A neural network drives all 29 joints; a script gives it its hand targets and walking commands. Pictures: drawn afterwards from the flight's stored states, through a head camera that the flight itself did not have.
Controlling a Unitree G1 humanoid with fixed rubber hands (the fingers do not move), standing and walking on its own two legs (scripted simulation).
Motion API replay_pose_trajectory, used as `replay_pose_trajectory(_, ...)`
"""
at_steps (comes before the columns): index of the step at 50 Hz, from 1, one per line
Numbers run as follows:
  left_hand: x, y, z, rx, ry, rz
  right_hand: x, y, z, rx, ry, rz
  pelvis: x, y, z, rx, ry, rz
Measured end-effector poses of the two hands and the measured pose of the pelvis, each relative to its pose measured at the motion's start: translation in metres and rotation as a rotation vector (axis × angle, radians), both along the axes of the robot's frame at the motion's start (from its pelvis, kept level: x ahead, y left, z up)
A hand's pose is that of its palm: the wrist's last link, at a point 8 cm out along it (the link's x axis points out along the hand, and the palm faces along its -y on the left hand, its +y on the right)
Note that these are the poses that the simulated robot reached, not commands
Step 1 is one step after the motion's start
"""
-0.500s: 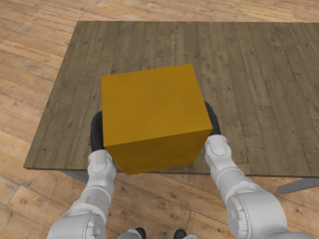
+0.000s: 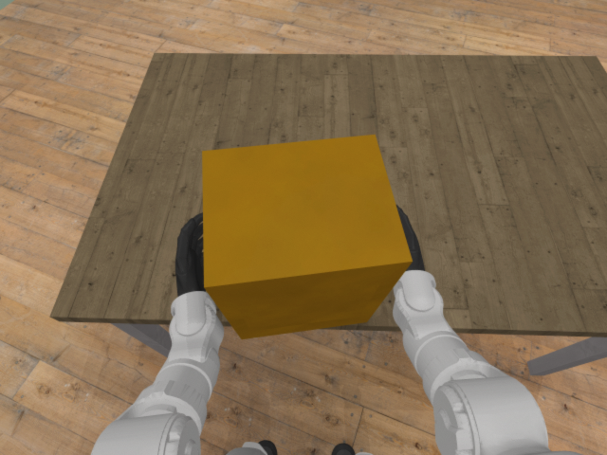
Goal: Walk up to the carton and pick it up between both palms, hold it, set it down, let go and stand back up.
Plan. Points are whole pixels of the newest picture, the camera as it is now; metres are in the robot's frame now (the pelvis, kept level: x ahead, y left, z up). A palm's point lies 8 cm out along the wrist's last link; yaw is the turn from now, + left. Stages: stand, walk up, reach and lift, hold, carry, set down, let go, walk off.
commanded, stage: reach and lift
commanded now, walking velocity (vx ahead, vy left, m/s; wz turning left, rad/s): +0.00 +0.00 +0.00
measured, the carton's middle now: (298, 251) +0.38 +0.05 -0.01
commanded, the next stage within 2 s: none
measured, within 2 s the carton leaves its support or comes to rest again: neither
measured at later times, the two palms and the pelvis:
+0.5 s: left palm (185, 268) +0.33 +0.20 +0.01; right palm (407, 239) +0.40 -0.09 +0.02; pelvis -0.01 +0.00 +0.00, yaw +0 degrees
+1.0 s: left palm (168, 235) +0.34 +0.20 +0.09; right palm (435, 227) +0.36 -0.10 +0.12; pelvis -0.03 +0.02 +0.01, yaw +0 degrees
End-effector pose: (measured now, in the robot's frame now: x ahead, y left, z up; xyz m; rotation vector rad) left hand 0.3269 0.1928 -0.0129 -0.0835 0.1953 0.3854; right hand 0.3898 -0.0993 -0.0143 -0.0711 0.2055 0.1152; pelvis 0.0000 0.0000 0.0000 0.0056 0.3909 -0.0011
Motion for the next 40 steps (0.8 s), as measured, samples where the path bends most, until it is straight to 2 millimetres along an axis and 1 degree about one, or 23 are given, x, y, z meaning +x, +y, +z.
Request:
replay_pose_trajectory(5,-0.005,-0.001,0.007,-0.007,-0.015,0.0,-0.005,-0.001,0.008,0.0,-0.013,-0.001,-0.006,0.0,0.0,0.001,-0.008,0.0)
replay_pose_trajectory(10,-0.007,-0.001,0.014,-0.017,-0.023,0.004,-0.006,-0.001,0.017,-0.002,-0.019,0.002,-0.009,-0.001,0.0,0.001,-0.012,0.0)
replay_pose_trajectory(19,-0.001,-0.001,0.022,-0.022,-0.011,0.004,0.001,0.0,0.029,-0.012,-0.007,0.005,-0.008,-0.001,0.0,0.001,-0.011,0.0)
replay_pose_trajectory(26,0.005,0.006,0.026,-0.009,0.011,-0.002,0.009,0.007,0.041,-0.04,0.0,0.014,-0.005,0.0,0.0,-0.001,-0.007,0.0)
replay_pose_trajectory(29,0.011,0.01,0.036,0.005,-0.005,-0.019,0.01,0.01,0.052,-0.022,-0.014,-0.003,-0.005,0.002,0.0,-0.002,-0.008,0.0)
replay_pose_trajectory(33,0.021,0.01,0.061,0.017,-0.052,-0.053,0.009,0.008,0.074,0.031,-0.051,-0.053,-0.008,0.006,0.001,-0.008,-0.019,0.0)
replay_pose_trajectory(37,0.026,0.005,0.085,0.01,-0.07,-0.094,0.002,0.002,0.096,0.048,-0.065,-0.099,-0.013,0.013,0.004,-0.018,-0.053,0.001)
replay_pose_trajectory(40,0.025,0.002,0.096,-0.007,-0.04,-0.121,-0.008,-0.003,0.108,0.028,-0.036,-0.125,-0.016,0.017,0.006,-0.025,-0.091,0.002)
